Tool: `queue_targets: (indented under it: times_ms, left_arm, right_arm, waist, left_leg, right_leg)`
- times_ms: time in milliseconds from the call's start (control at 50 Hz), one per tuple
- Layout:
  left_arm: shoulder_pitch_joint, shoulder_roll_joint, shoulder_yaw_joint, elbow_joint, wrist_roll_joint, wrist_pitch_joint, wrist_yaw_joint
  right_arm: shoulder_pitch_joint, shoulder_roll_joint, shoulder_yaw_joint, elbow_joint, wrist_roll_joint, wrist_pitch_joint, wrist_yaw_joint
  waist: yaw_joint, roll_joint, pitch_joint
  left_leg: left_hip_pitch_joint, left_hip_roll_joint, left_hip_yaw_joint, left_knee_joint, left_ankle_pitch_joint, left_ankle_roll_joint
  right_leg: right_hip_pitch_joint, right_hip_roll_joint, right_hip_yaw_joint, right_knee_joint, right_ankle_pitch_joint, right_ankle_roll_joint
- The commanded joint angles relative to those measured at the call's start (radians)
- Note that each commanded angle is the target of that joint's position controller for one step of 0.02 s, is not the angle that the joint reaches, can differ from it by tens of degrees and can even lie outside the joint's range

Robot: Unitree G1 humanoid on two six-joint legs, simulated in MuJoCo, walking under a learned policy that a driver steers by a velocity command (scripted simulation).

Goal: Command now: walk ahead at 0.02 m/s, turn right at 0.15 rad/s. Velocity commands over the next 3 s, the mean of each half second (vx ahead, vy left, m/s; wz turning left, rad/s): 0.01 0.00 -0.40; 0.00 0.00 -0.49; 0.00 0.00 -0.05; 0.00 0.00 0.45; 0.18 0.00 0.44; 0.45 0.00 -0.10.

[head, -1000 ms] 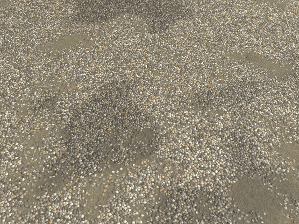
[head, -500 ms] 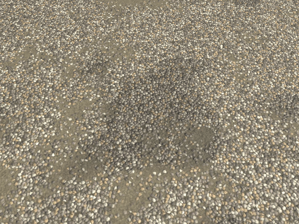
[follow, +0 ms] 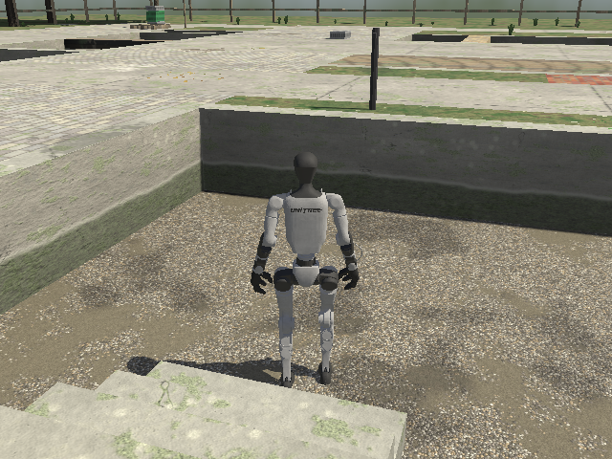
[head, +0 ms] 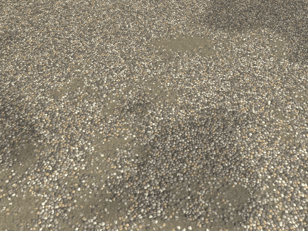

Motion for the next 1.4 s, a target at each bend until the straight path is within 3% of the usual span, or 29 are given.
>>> queue_targets:
  times_ms: [20,40,100,160,240,300,320,340,360,380,420,480,540,740,800,860,880,900,920,940,980,1000,1080,1160,1200,1220,1240,1280,1400]
  left_arm:
    - [-0.048,0.07,0.018,-0.105,-0.031,-0.012,-0.02]
    - [-0.073,0.11,0.028,-0.094,-0.011,-0.008,-0.019]
    - [-0.02,0.124,0.049,-0.071,0.001,0.003,-0.024]
    - [0.01,0.083,0.04,-0.065,0.005,0.009,-0.02]
    - [-0.05,0.075,0.028,-0.104,-0.012,0.016,-0.025]
    - [-0.03,0.076,0.026,-0.115,-0.015,0.01,-0.024]
    - [-0.015,0.083,0.025,-0.115,-0.009,0.002,-0.017]
    - [0.014,0.144,0.038,-0.117,0.003,-0.013,-0.01]
    - [0.065,0.316,0.073,-0.131,0.0,-0.021,-0.012]
    - [0.168,0.306,0.078,-0.099,-0.014,-0.016,-0.009]
    - [0.054,0.22,0.052,-0.108,-0.013,-0.001,0.002]
    - [-0.02,0.191,0.042,-0.131,-0.021,0.007,0.008]
    - [0.005,0.211,0.049,-0.125,-0.026,0.002,0.002]
    - [0.045,0.254,0.062,-0.136,-0.001,0.008,-0.004]
    - [0.033,0.262,0.064,-0.142,0.003,0.007,-0.011]
    - [-0.019,0.24,0.055,-0.144,-0.002,0.007,-0.004]
    - [-0.02,0.22,0.048,-0.141,-0.008,0.003,0.002]
    - [0.034,0.156,0.031,-0.136,-0.01,-0.002,0.005]
    - [0.073,0.141,0.027,-0.158,-0.019,-0.009,0.01]
    - [0.036,0.228,0.048,-0.141,0.005,-0.005,0.012]
    - [0.02,0.195,0.044,-0.119,0.005,0.004,0.0]
    - [0.034,0.181,0.04,-0.105,0.003,0.01,-0.01]
    - [0.015,0.136,0.011,-0.074,-0.004,0.02,-0.019]
    - [-0.032,0.131,-0.007,-0.054,-0.016,0.02,-0.002]
    - [-0.017,0.132,-0.014,-0.027,-0.002,0.003,0.009]
    - [-0.004,0.159,-0.015,-0.019,0.009,-0.012,0.016]
    - [-0.048,0.218,-0.006,-0.008,0.01,-0.019,0.02]
    - [-0.066,0.149,-0.024,0.018,-0.001,-0.029,0.013]
    - [-0.058,0.148,-0.027,0.09,-0.001,-0.037,0.033]
  right_arm:
    - [0.086,-0.208,-0.04,-0.031,-0.01,-0.032,-0.024]
    - [0.013,-0.173,-0.033,-0.045,-0.008,-0.038,-0.03]
    - [-0.019,-0.145,-0.028,-0.058,-0.002,-0.048,-0.049]
    - [0.03,-0.13,-0.033,-0.038,0.005,-0.047,-0.052]
    - [0.063,-0.16,-0.05,-0.024,0.003,-0.032,-0.049]
    - [0.041,-0.193,-0.066,-0.027,0.008,-0.023,-0.044]
    - [0.042,-0.198,-0.072,-0.023,0.008,-0.022,-0.043]
    - [0.059,-0.173,-0.073,-0.031,0.006,-0.023,-0.033]
    - [0.011,-0.088,-0.049,-0.113,0.004,-0.02,-0.024]
    - [-0.091,-0.109,-0.045,-0.133,0.003,-0.007,-0.03]
    - [-0.087,-0.117,-0.049,-0.113,0.026,-0.001,-0.025]
    - [-0.011,-0.138,-0.055,-0.082,0.002,0.001,-0.017]
    - [-0.018,-0.127,-0.05,-0.086,0.007,0.006,-0.01]
    - [-0.143,-0.136,-0.043,-0.139,0.011,-0.012,-0.017]
    - [-0.131,-0.142,-0.039,-0.148,0.023,-0.025,-0.023]
    - [-0.026,-0.134,-0.034,-0.119,0.025,-0.039,-0.036]
    - [0.009,-0.142,-0.036,-0.108,0.016,-0.046,-0.045]
    - [0.002,-0.202,-0.045,-0.115,0.0,-0.051,-0.055]
    - [-0.036,-0.289,-0.055,-0.149,-0.008,-0.045,-0.053]
    - [-0.009,-0.256,-0.057,-0.124,0.001,-0.037,-0.047]
    - [-0.072,-0.166,-0.032,-0.127,0.009,-0.037,-0.032]
    - [-0.09,-0.156,-0.028,-0.127,0.006,-0.039,-0.031]
    - [-0.047,-0.144,-0.02,-0.085,0.007,-0.045,-0.023]
    - [0.003,-0.175,-0.027,-0.047,0.005,-0.036,-0.017]
    - [0.016,-0.163,-0.024,-0.031,0.009,-0.039,-0.017]
    - [0.031,-0.143,-0.018,-0.032,0.009,-0.049,-0.01]
    - [0.065,-0.119,-0.014,-0.034,0.022,-0.056,-0.001]
    - [0.028,-0.146,-0.023,0.006,0.014,-0.047,-0.009]
    - [0.046,-0.124,-0.026,0.076,0.014,-0.038,-0.005]
  waist:
    - [-0.033,0.201,-0.013]
    - [-0.04,0.189,0.029]
    - [-0.017,0.161,0.038]
    - [-0.028,0.129,-0.009]
    - [-0.071,0.178,-0.04]
    - [-0.042,0.159,-0.056]
    - [-0.021,0.125,-0.053]
    - [-0.016,-0.013,-0.077]
    - [-0.009,-0.292,-0.076]
    - [0.076,-0.179,-0.11]
    - [0.004,-0.089,-0.007]
    - [-0.041,-0.097,-0.036]
    - [-0.029,-0.077,-0.051]
    - [0.024,-0.117,-0.039]
    - [0.014,-0.131,-0.052]
    - [-0.05,-0.122,-0.061]
    - [-0.064,-0.097,-0.06]
    - [-0.034,0.064,-0.074]
    - [-0.011,0.223,-0.077]
    - [-0.038,0.14,-0.069]
    - [-0.01,0.101,0.002]
    - [-0.001,0.139,-0.001]
    - [-0.019,0.16,-0.029]
    - [-0.04,0.181,-0.029]
    - [-0.012,0.14,-0.023]
    - [-0.017,0.095,-0.068]
    - [-0.074,-0.055,-0.054]
    - [-0.037,-0.053,-0.03]
    - [-0.037,-0.044,0.02]
  left_leg:
    - [0.065,0.307,-0.32,-0.319,-0.113,0.098]
    - [-0.072,0.35,-0.306,-0.318,-0.111,0.13]
    - [-0.019,0.302,-0.17,-0.258,0.24,0.152]
    - [0.131,0.293,-0.084,-0.159,0.562,0.167]
    - [0.16,0.302,-0.055,-0.108,0.532,0.15]
    - [0.118,0.312,-0.033,-0.038,0.466,0.112]
    - [0.061,0.294,0.002,0.023,0.363,0.064]
    - [-0.076,0.23,0.075,0.197,0.155,-0.002]
    - [-0.372,0.043,0.161,0.417,-0.312,-0.074]
    - [-0.413,0.037,0.021,0.523,-0.36,-0.062]
    - [-0.418,0.064,-0.021,0.583,-0.201,-0.053]
    - [-0.351,0.05,-0.009,0.584,-0.059,-0.064]
    - [-0.356,0.045,-0.017,0.526,-0.013,-0.074]
    - [-0.286,0.002,-0.062,0.285,-0.044,-0.07]
    - [-0.198,-0.028,-0.068,0.203,-0.086,-0.05]
    - [0.013,-0.029,-0.055,-0.054,0.0,-0.024]
    - [0.129,0.01,-0.072,-0.176,0.082,-0.016]
    - [0.227,0.184,-0.254,-0.265,0.041,0.018]
    - [0.238,0.411,-0.53,-0.303,0.178,0.118]
    - [0.134,0.413,-0.511,-0.266,0.201,0.2]
    - [0.048,0.285,-0.336,-0.252,0.219,0.168]
    - [0.047,0.232,-0.271,-0.245,0.26,0.144]
    - [0.062,0.18,-0.177,-0.205,0.375,0.132]
    - [0.049,0.194,-0.218,-0.188,0.323,0.13]
    - [-0.018,0.183,-0.211,-0.151,0.373,0.074]
    - [-0.056,0.172,-0.2,-0.135,0.341,0.033]
    - [-0.048,0.096,-0.128,-0.152,0.243,0.006]
    - [0.069,0.08,-0.113,-0.165,0.182,-0.01]
    - [0.048,0.082,-0.126,-0.144,0.232,0.002]
  right_leg:
    - [-0.131,0.015,0.079,-0.007,-0.199,0.008]
    - [-0.032,0.016,0.063,0.134,-0.249,0.006]
    - [-0.094,0.035,0.058,0.39,-0.276,-0.009]
    - [-0.148,0.023,0.039,0.426,-0.307,0.007]
    - [-0.073,0.03,-0.015,0.265,-0.314,0.009]
    - [0.045,0.046,-0.055,0.074,-0.214,-0.016]
    - [0.13,0.045,-0.029,-0.064,-0.086,-0.027]
    - [0.274,-0.065,0.163,-0.161,0.018,-0.055]
    - [0.388,-0.375,0.568,-0.154,0.555,-0.187]
    - [0.386,-0.399,0.569,-0.156,0.607,-0.295]
    - [0.293,-0.276,0.421,-0.162,0.462,-0.26]
    - [0.261,-0.173,0.32,-0.164,0.495,-0.203]
    - [0.277,-0.159,0.338,-0.173,0.417,-0.196]
    - [0.211,-0.142,0.535,-0.162,0.122,-0.204]
    - [0.19,-0.129,0.596,-0.149,0.175,-0.198]
    - [0.121,-0.084,0.586,-0.114,0.174,-0.138]
    - [0.051,-0.047,0.558,-0.081,0.076,-0.094]
    - [-0.045,0.037,0.447,0.054,-0.185,-0.038]
    - [-0.182,0.195,0.247,0.213,-0.395,-0.006]
    - [-0.141,0.142,0.209,0.376,-0.424,0.006]
    - [-0.123,0.122,0.222,0.461,-0.306,0.021]
    - [-0.112,0.124,0.211,0.476,-0.26,0.032]
    - [-0.015,0.096,0.138,0.294,-0.244,0.063]
    - [0.14,0.071,0.056,0.023,-0.207,0.032]
    - [0.301,0.033,0.096,-0.191,0.004,0.006]
    - [0.4,-0.054,0.19,-0.202,0.074,-0.007]
    - [0.341,-0.136,0.281,-0.148,0.197,-0.043]
    - [0.239,-0.109,0.242,-0.139,0.128,-0.047]
    - [0.235,-0.085,0.197,-0.158,0.084,-0.03]
Next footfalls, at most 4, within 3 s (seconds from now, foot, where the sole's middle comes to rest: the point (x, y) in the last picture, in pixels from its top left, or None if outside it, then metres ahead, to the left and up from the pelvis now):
0.34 right None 0.00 -0.10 -0.77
0.90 left None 0.09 0.06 -0.77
1.22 right None -0.03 -0.11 -0.77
2.32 right None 0.08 -0.12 -0.77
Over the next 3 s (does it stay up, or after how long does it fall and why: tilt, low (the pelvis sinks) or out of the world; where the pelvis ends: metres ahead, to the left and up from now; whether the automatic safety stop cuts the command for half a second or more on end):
stays up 0.33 0.01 0.01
